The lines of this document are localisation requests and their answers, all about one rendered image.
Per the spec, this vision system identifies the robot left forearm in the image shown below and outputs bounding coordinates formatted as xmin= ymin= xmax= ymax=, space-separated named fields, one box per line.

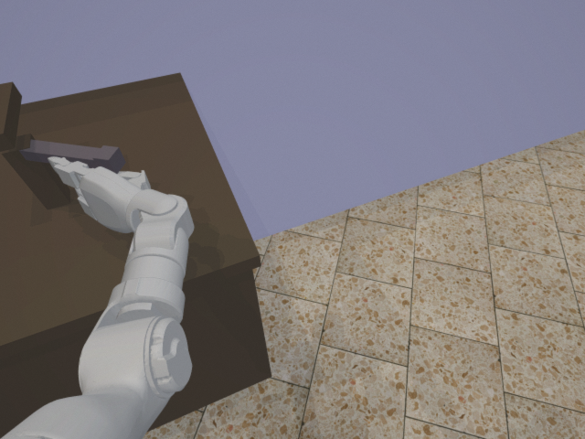
xmin=79 ymin=189 xmax=194 ymax=392

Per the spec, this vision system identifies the robot left upper arm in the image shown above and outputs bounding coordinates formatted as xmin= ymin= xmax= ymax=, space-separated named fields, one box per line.
xmin=1 ymin=316 xmax=192 ymax=439

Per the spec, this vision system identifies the counter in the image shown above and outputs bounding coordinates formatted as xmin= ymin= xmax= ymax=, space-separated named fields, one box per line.
xmin=0 ymin=73 xmax=271 ymax=439

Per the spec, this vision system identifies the left robot hand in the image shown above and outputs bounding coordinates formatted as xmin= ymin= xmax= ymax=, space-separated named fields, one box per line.
xmin=48 ymin=156 xmax=151 ymax=233

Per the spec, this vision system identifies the tap lever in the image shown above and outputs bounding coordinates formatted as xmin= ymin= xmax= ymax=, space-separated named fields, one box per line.
xmin=19 ymin=140 xmax=126 ymax=174

